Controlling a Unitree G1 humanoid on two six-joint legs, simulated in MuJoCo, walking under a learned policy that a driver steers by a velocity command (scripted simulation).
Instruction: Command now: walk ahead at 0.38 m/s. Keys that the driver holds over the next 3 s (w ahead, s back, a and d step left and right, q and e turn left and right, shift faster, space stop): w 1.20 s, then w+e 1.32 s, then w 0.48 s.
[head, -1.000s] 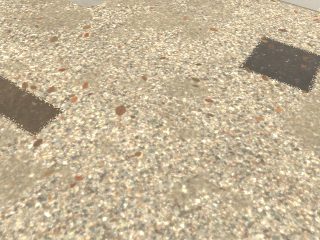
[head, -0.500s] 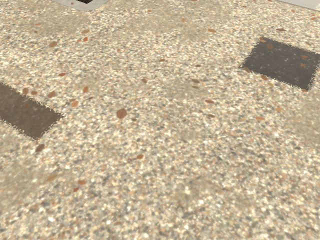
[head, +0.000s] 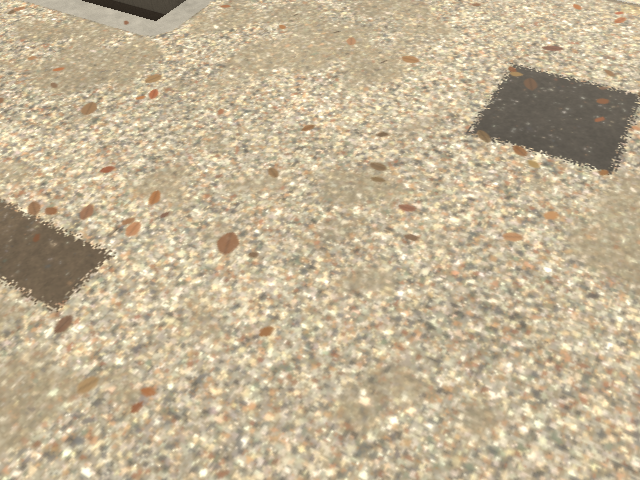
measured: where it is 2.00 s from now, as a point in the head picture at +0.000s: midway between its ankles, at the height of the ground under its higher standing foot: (371, 271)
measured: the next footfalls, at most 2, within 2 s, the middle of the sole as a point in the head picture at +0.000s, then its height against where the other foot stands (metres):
left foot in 0.48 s outside the picture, level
right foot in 1.02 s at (409, 389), level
